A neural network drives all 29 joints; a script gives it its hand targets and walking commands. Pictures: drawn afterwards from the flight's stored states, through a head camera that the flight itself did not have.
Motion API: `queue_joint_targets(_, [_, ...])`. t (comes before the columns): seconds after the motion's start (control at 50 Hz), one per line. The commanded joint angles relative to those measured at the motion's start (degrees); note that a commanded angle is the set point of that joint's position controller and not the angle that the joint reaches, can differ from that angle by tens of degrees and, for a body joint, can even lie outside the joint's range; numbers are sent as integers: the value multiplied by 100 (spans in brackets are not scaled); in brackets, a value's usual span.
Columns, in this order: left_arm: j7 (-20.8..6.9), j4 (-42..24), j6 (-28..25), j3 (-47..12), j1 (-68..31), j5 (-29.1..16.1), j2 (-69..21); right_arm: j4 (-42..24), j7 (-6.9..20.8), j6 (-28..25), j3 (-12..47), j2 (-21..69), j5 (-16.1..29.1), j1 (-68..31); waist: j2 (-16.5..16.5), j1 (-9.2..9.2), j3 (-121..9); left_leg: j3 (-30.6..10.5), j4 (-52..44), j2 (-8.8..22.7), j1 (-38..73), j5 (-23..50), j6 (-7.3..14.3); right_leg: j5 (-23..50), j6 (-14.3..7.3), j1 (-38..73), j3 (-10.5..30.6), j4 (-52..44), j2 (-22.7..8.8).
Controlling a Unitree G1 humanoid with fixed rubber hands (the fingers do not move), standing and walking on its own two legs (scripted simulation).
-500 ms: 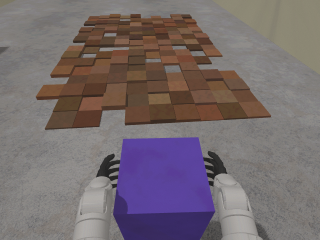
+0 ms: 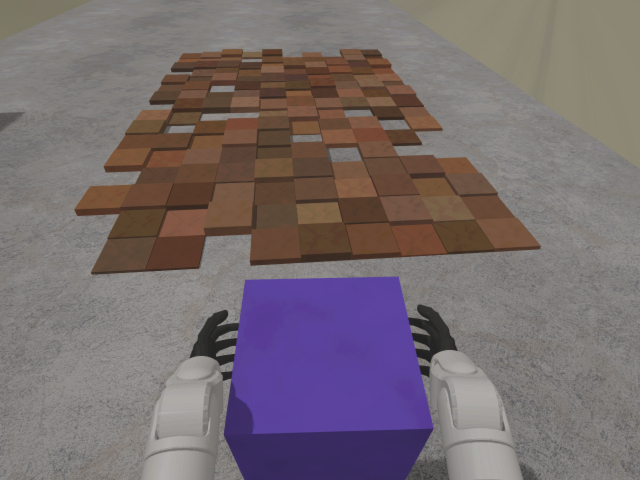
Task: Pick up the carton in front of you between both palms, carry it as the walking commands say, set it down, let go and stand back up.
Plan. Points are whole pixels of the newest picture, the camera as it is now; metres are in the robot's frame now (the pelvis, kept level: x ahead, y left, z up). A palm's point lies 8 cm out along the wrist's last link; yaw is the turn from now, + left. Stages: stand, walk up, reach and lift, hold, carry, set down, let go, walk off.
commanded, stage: hold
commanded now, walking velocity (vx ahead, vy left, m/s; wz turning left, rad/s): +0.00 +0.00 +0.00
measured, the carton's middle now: (323, 390) +0.29 +0.00 -0.03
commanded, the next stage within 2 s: carry in 0.54 s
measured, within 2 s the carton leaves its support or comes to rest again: neither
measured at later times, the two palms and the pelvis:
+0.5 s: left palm (204, 368) +0.28 +0.15 +0.05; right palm (443, 363) +0.28 -0.15 +0.05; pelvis -0.01 +0.00 +0.00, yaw +0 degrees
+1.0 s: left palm (229, 287) +0.40 +0.13 +0.07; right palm (436, 291) +0.39 -0.17 +0.07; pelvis +0.12 -0.01 -0.02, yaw -3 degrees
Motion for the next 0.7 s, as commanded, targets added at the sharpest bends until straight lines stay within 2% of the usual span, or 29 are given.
queue_joint_targets(0.0, [-1440,-366,-109,-3166,-2884,-1497,-5268,-165,1429,2,3124,5361,1437,-2644,-2,3,-1178,437,-235,-431,487,1045,-45,1099,64,180,-414,-308,407])
queue_joint_targets(0.08, [-1490,-146,-66,-2972,-3092,-1395,-5257,44,1492,35,2933,5324,1358,-2880,19,21,-839,468,-279,-404,327,439,-13,484,17,-44,-455,-352,381])
queue_joint_targets(0.24, [-1537,-109,-135,-3048,-3572,-1479,-5455,80,1540,-43,2990,5472,1419,-3344,22,-6,-1188,472,-178,-389,412,404,-22,431,3,-50,-476,-255,374])
queue_joint_targets(0.36, [-1537,28,-137,-2984,-3605,-1427,-5463,198,1552,-51,2936,5448,1372,-3406,18,-5,-1169,479,-183,-378,389,324,-23,329,-1,-84,-491,-251,377])
queue_joint_targets(0.5, [-1525,-1,-125,-2973,-3491,-1417,-5455,161,1550,-42,2936,5428,1373,-3322,25,15,-1216,473,-190,-381,452,565,-29,558,7,-11,-489,-255,391])
queue_joint_targets(0.52, [-1502,-66,-113,-2991,-3558,-1461,-5390,59,1518,-24,2946,5363,1419,-3417,217,33,-1334,295,323,639,-183,-8,40,-26,-47,-588,-296,304,-590])
queue_joint_targets(0.54, [-1473,-148,-106,-3014,-3569,-1499,-5384,52,1485,0,2980,5384,1426,-3332,229,19,-1445,62,179,626,-385,-1176,115,-1012,-81,-716,-148,285,-496])
queue_joint_targets(0.56, [-1446,-337,-88,-3152,-3610,-1592,-5380,-132,1448,20,3084,5374,1496,-3332,204,18,-1346,-50,15,621,-738,-2412,175,-2058,-94,-976,-177,284,-407])
queue_joint_targets(0.58, [-1422,-506,-56,-3275,-3684,-1690,-5387,-331,1412,54,3196,5362,1565,-3405,225,11,-1235,-125,-77,654,-942,-3113,228,-2643,-94,-1211,-222,335,-370])
queue_joint_targets(0.6, [-1394,-654,-4,-3411,-3726,-1791,-5381,-512,1365,106,3329,5344,1642,-3471,284,12,-1147,-160,-78,725,-1019,-3129,256,-2499,-76,-1346,-346,496,-350])
queue_joint_targets(0.64, [-1324,-1001,167,-3698,-3696,-1999,-5321,-850,1266,286,3591,5264,1805,-3378,458,13,-1441,-201,-23,893,-902,-2579,322,-1589,-66,-1358,-712,939,-277])
queue_joint_targets(0.68, [-1259,-1338,432,-3981,-3665,-2247,-5211,-1217,1165,562,3847,5113,1991,-3258,631,9,-1748,-230,27,1002,-857,-2477,430,-1370,-91,-1325,-927,981,-227])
